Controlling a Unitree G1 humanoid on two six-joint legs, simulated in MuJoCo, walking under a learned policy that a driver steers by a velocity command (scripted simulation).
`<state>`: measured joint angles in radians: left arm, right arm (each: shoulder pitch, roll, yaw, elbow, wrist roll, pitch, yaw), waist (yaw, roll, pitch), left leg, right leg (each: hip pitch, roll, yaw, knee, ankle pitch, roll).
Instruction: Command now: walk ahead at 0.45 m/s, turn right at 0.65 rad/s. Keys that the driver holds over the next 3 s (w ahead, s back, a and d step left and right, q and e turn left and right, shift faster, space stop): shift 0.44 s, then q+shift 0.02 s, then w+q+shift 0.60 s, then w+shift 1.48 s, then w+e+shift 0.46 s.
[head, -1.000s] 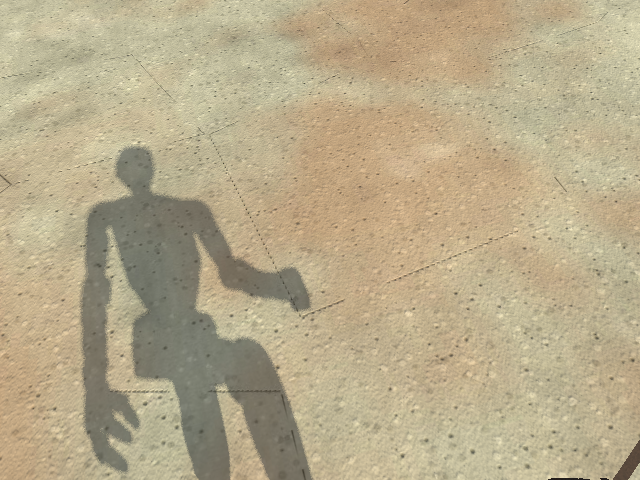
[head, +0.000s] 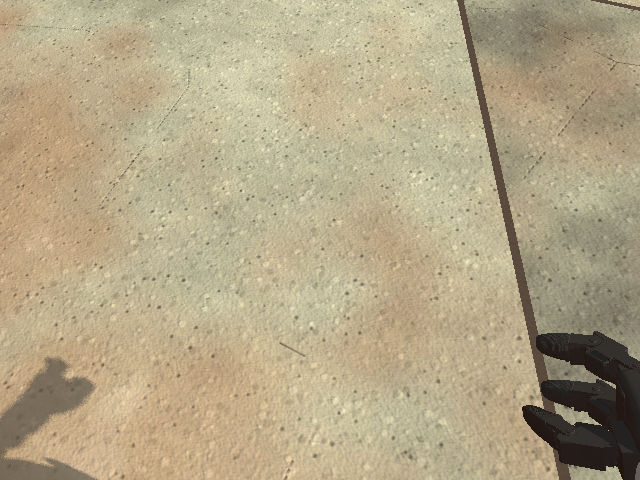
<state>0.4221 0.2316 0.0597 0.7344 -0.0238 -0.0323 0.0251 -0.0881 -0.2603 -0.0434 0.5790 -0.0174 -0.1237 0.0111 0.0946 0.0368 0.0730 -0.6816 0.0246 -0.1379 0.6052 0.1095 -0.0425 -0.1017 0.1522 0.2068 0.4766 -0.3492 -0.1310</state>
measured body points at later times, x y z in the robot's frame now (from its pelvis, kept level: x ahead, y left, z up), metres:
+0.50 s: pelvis +0.20 +0.05 -0.01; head +0.21 +0.03 +0.44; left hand +0.38 +0.28 -0.10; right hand +0.28 -0.21 -0.13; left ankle +0.30 +0.13 -0.73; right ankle +0.21 -0.09 -0.74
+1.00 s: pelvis +0.39 +0.17 -0.04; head +0.41 +0.19 +0.41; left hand +0.42 +0.47 -0.15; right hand +0.60 -0.08 -0.12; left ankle +0.40 +0.25 -0.74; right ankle +0.26 -0.08 -0.64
